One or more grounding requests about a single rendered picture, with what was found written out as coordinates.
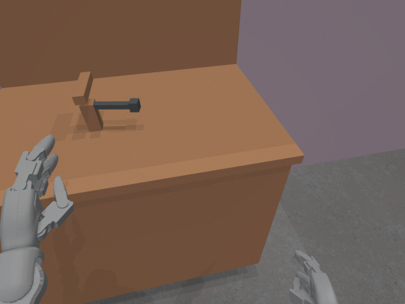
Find right robot hand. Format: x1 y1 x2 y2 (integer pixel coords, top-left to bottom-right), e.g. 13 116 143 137
289 250 339 304

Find counter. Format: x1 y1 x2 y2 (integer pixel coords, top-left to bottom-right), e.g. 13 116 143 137
0 0 304 304

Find tap lever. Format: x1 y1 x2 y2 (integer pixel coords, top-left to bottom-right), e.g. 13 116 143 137
94 98 141 112

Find left robot hand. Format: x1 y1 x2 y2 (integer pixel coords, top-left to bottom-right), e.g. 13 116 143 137
0 134 74 252

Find robot left forearm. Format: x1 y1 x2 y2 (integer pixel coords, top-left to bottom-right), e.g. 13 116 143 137
0 247 47 304

